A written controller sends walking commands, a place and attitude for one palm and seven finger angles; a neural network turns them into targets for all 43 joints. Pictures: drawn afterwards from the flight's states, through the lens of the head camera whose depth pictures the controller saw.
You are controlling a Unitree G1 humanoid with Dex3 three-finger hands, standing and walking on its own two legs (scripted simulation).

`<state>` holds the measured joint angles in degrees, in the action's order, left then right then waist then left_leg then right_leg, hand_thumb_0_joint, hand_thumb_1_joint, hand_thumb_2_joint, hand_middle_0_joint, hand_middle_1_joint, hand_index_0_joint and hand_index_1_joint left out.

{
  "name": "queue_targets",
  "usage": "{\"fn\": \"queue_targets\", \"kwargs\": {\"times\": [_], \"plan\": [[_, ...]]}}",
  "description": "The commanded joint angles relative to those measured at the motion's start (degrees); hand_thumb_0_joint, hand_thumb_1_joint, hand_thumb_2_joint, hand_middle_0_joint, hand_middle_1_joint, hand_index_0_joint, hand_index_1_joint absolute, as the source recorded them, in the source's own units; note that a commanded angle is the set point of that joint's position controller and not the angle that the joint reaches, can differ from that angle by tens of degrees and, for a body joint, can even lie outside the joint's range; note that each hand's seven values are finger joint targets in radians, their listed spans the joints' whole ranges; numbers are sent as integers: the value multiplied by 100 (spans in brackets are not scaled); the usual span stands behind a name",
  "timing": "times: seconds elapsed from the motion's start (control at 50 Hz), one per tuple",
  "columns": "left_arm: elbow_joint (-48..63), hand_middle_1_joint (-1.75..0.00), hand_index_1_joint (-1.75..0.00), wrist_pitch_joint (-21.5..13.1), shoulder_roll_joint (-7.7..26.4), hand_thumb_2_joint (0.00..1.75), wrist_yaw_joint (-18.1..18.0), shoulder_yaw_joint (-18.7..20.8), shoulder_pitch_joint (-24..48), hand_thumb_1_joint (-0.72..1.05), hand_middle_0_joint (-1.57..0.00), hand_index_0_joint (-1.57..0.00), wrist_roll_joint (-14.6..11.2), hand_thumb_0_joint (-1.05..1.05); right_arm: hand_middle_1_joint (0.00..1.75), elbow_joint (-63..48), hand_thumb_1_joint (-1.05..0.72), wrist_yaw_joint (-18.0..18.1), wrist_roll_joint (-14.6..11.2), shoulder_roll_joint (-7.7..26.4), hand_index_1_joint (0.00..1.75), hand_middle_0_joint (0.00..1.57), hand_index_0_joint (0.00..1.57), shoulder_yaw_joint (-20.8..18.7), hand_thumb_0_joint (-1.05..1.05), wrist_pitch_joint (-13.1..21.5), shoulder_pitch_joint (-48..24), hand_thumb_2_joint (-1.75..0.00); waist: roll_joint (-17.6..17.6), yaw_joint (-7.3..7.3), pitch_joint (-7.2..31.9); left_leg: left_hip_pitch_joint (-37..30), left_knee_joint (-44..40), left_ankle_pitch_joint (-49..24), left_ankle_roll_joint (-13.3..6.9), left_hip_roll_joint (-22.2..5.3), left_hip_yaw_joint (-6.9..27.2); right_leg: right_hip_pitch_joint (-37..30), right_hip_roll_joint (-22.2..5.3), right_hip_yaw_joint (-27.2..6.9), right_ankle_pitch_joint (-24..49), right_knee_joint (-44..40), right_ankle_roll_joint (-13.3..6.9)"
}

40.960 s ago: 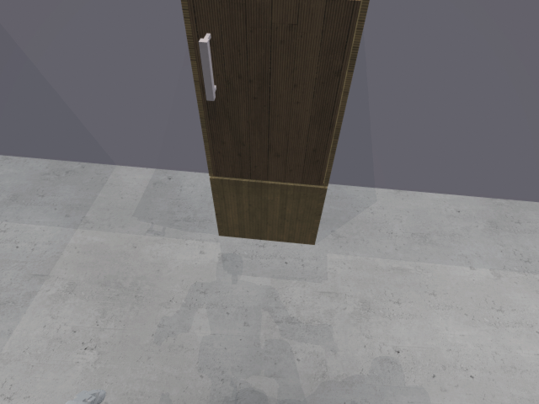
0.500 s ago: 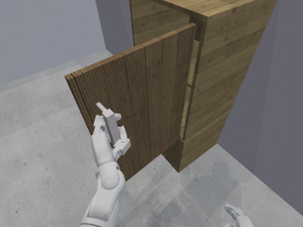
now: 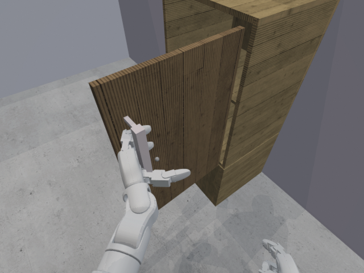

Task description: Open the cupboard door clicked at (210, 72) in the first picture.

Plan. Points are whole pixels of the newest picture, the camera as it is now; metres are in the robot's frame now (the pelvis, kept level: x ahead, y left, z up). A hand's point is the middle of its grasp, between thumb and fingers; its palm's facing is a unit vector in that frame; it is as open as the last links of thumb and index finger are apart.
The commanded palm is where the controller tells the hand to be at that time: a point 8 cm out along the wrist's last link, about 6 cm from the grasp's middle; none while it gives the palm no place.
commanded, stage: open thumb and fingers to let go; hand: left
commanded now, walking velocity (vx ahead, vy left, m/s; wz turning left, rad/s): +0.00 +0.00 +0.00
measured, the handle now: (138, 147) +0.37 +0.13 +0.09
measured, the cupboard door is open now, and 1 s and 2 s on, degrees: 93 97 95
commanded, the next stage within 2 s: slide the hand sideways off the handle in 0.24 s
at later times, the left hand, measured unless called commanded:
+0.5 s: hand (153, 172) +0.31 +0.08 +0.08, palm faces -0.02 -1.00 -0.08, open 15.5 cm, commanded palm +0.29 +0.12 +0.09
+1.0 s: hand (145, 186) +0.27 +0.09 +0.09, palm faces -0.07 -1.00 -0.01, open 16.1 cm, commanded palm +0.24 +0.16 +0.09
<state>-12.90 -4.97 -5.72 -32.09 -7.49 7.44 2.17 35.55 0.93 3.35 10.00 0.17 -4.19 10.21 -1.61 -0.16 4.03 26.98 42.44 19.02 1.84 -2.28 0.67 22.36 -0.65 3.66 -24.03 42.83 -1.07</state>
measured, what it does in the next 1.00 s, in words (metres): stands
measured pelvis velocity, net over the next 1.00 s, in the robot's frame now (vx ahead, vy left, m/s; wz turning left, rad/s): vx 0.00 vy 0.00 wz -0.03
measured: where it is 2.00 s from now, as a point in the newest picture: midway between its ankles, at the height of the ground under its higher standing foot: outside the picture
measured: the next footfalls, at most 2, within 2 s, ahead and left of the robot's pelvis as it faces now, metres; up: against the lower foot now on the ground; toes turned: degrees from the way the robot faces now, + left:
none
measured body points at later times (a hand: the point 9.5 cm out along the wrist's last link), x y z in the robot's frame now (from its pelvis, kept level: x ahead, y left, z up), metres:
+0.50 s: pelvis -0.01 +0.01 +0.00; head +0.00 +0.01 +0.45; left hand +0.30 +0.14 +0.09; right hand +0.15 -0.20 -0.10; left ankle +0.03 +0.14 -0.71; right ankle -0.02 -0.10 -0.71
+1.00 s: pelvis +0.00 +0.00 +0.00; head +0.00 -0.01 +0.45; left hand +0.27 +0.15 +0.09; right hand +0.16 -0.22 -0.09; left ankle +0.03 +0.14 -0.71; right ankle -0.02 -0.10 -0.71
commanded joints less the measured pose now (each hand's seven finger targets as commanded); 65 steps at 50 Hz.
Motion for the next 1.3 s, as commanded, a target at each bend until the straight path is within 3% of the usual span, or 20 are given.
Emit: {"fn": "queue_targets", "kwargs": {"times": [0.0, 0.2, 0.32, 0.34, 0.36, 0.38, 0.42, 0.46, 0.5, 0.52, 0.58, 0.62, 0.7, 0.74, 0.86, 0.92, 1.02, 1.14, 1.22, 1.28], "plan": [[1249, -80, -80, -309, -66, 30, -78, 51, 1873, -50, -23, -23, 156, 0, 30, -833, -90, 65, -6, 557, 30, 20, 20, -175, 0, 225, -590, -90, 459, 44, 1283, -875, -375, -1042, -233, 215, -148, -17, 32, -109, 1493, -826, -16], [1157, -30, -30, -193, -325, 30, -186, -127, 1951, -50, -15, -15, 141, 0, 30, -836, -90, 23, -21, 562, 30, 20, 20, -165, 0, 222, -622, -90, 443, 68, 1195, -826, -386, -919, -196, 182, -74, 151, 96, 17, 1201, -734, -56], [1018, -30, -30, -131, -443, 30, -314, -255, 2201, -50, -15, -15, 255, 0, 30, -781, -90, -14, -19, 575, 30, 20, 20, -173, 0, 249, -580, -90, 427, 101, 1250, -786, -375, -768, -186, 174, -2, 286, 121, 53, 1016, -655, -82], [993, -30, -30, -388, -9, 30, 885, -1328, 1963, -50, -15, -15, 741, 0, 30, -625, -90, -42, -45, 725, 30, 20, 20, -178, 0, 190, -168, -90, 781, 556, 1006, -961, -383, -1010, -282, 137, 25, 494, 90, -111, 1514, -605, -58], [1388, -30, -30, -681, 333, 30, 1535, -941, 2213, -50, -15, -15, 492, 0, 30, -842, -90, 14, -114, 704, 30, 20, 20, -223, 0, 221, -120, -90, 602, 380, 1363, -1031, -345, -1130, -317, 158, -5, 314, 60, -128, 1775, -576, -69], [1606, -30, -30, -885, 555, 30, 2022, -918, 2353, -50, -15, -15, 372, 0, 30, -916, -90, 69, -162, 721, 30, 20, 20, -197, 0, 268, -184, -90, 298, 342, 1532, -1157, -338, -1083, -324, 183, -23, 254, 49, -168, 1777, -558, -79], [1518, -30, -30, -1055, 560, 30, 2901, -1062, 2328, -50, -15, -15, -13, 0, 30, -975, -90, 131, -285, 748, 30, 20, 20, -131, 0, 387, -139, -90, 49, 446, 1473, -1323, -346, -965, -323, 185, 43, 372, 75, -126, 1634, -546, -89], [1320, -30, -30, -980, 561, 30, 3356, -746, 2220, -50, -15, -15, -673, 0, 30, -1077, -90, 196, -414, 723, 30, 20, 20, -41, 0, 516, -299, -90, -29, 370, 1187, -1215, -466, -500, -278, 203, 100, 464, 138, -37, 1175, -673, -71], [1154, -30, -30, -817, 476, 30, 3318, -462, 2141, -50, -15, -15, -1072, 0, 30, -1111, -90, 221, -468, 729, 30, 20, 20, 11, 0, 655, -382, -90, 256, 284, 932, -1030, -608, -42, -244, 210, 157, 540, 183, 51, 730, -770, -28], [1110, -30, -30, -765, 639, 30, 3219, -200, 2035, -50, -15, -15, -1161, 0, 30, -1095, -90, 204, -472, 742, 30, 20, 20, 26, 0, 714, -407, -90, 288, 172, 889, -964, -669, 46, -226, 221, 155, 468, 188, 54, 612, -804, -40], [1185, -30, -30, -727, 838, 30, 2868, 109, 1804, -50, -15, -15, -1043, 0, 30, -1116, -90, 127, -432, 759, 30, 20, 20, 13, 0, 800, -381, -90, 503, 68, 964, -925, -722, -46, -225, 214, 110, 371, 174, 60, 612, -778, -15], [1399, -30, -30, -823, 984, 30, 2730, 187, 1464, -50, -15, -15, -850, 0, 30, -1168, -90, 43, -400, 763, 30, 20, 20, -21, 0, 842, -324, -90, 386, -29, 1111, -960, -712, -235, -229, 199, 51, 234, 169, 19, 735, -736, -28], [1713, -30, -30, -905, 1045, 30, 2742, 277, 767, -50, -15, -15, -804, 0, 30, -1303, -90, -38, -389, 736, 30, 20, 20, -23, 0, 859, -342, -90, 343, -108, 1025, -896, -698, -395, -228, 189, -59, 102, 172, -11, 909, -737, -33], [1878, -30, -30, -927, 1324, 30, 2758, 482, 716, -50, -15, -15, -778, 0, 30, -1327, -90, -36, -385, 745, 30, 20, 20, -24, 0, 833, -375, -90, 382, -104, 978, -819, -687, -378, -242, 197, -104, 36, 158, -79, 904, -789, -17], [2417, -30, -30, -914, 1418, 30, 2947, 566, 61, -50, -15, -15, -847, 0, 30, -1410, -90, -3, -401, 717, 30, 20, 20, -39, 0, 855, -403, -90, 170, -78, 952, -892, -613, -552, -260, 223, -181, 2, 172, -119, 1223, -791, 6], [2525, -30, -30, -876, 1476, 30, 3070, 678, -600, -50, -15, -15, -947, 0, 30, -1413, -90, 14, -406, 738, 30, 20, 20, -42, 0, 890, -355, -90, 293, -96, 892, -852, -576, -702, -262, 232, -186, -89, 186, -108, 1453, -781, 20], [2837, -30, -30, -919, 1704, 30, 3280, 871, -793, -50, -15, -15, -1058, 0, 30, -1399, -90, 85, -415, 764, 30, 20, 20, -67, 0, 960, -331, -90, 366, 16, 790, -785, -432, -764, -292, 262, -189, -17, 162, -185, 1666, -785, 77], [3006, -30, -30, -952, 1839, 30, 3550, 1072, -1364, -50, -15, -15, -1218, 0, 30, -1452, -90, 126, -425, 776, 30, 20, 20, -71, 0, 1063, -276, -90, 313, -43, 905, -721, -317, -961, -290, 304, -172, -117, 118, -210, 2076, -669, 101], [2974, -30, -30, -943, 2139, 30, 3721, 1461, -1634, -50, -15, -15, -1353, 0, 30, -1437, -90, 176, -426, 805, 30, 20, 20, -80, 0, 1091, -249, -90, 493, -63, 880, -572, -234, -979, -293, 325, -165, -235, 71, -325, 2320, -696, 165], [3035, -30, -30, -973, 2221, 30, 3885, 1686, -1953, -50, -15, -15, -1484, 0, 30, -1454, -90, 206, -441, 805, 30, 20, 20, -80, 0, 1115, -243, -90, 381, -128, 940, -545, -221, -1069, -271, 339, -173, -331, 49, -319, 2601, -626, 182]]}}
